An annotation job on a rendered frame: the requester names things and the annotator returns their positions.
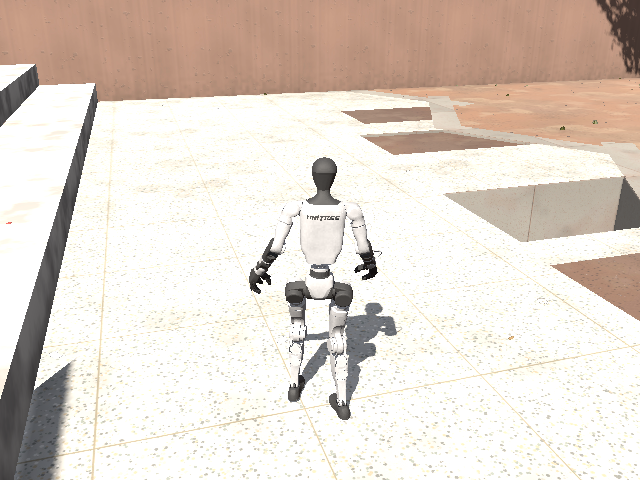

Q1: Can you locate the robot left shin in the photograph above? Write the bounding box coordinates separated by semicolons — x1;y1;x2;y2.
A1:
289;324;305;388

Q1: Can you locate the robot right hand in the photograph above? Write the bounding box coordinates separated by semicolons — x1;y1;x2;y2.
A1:
354;264;378;280

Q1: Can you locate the left robot upper arm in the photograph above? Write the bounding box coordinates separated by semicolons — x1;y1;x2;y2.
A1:
269;200;303;255

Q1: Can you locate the right robot forearm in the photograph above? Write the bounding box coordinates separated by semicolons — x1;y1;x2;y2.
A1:
360;239;376;269

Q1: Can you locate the right robot upper arm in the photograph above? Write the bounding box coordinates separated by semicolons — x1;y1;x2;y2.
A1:
344;202;370;255

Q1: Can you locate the right robot foot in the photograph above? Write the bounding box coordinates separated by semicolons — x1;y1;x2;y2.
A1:
329;393;350;420

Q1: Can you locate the robot left hand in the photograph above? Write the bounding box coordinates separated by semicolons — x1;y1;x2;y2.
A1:
249;268;271;294

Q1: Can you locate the left robot forearm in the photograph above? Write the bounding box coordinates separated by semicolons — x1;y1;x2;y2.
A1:
254;238;278;276

